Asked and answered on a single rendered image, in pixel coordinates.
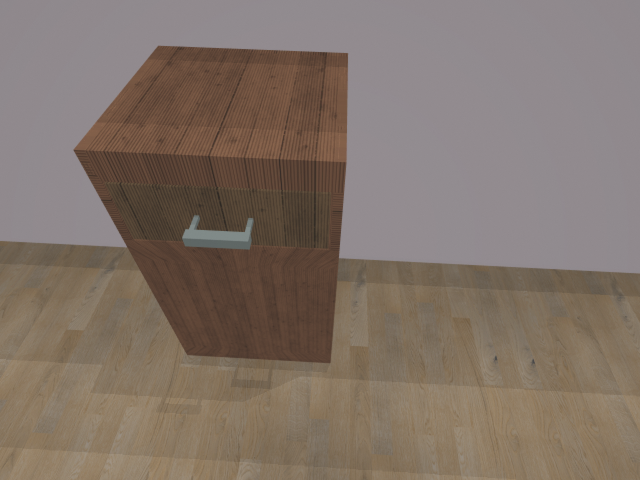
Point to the drawer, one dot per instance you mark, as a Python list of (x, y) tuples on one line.
[(281, 217)]

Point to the cabinet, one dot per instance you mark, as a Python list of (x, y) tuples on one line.
[(238, 118)]

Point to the handle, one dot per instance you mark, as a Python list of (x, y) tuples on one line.
[(217, 239)]

